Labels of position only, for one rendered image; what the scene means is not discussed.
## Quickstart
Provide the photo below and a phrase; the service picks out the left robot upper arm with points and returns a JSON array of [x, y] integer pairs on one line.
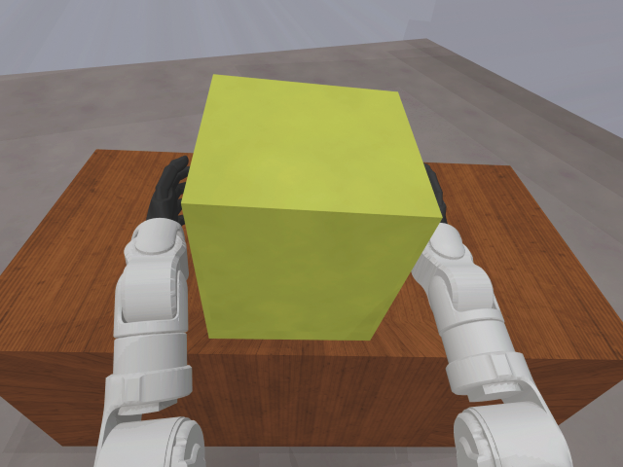
[[164, 442]]

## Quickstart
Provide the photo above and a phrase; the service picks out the right robot hand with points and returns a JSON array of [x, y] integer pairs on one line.
[[437, 191]]

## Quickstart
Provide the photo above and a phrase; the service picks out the robot right forearm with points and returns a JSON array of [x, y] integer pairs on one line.
[[483, 363]]

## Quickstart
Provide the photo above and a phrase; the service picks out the right robot upper arm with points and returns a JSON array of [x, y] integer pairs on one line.
[[518, 434]]

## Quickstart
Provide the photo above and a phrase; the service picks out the pedestal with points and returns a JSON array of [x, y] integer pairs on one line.
[[57, 303]]

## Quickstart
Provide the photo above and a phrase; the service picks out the robot left forearm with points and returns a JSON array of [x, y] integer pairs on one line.
[[150, 370]]

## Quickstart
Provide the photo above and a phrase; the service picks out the carton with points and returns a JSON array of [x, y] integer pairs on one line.
[[306, 208]]

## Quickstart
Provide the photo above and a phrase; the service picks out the left robot hand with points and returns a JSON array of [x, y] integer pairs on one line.
[[165, 202]]

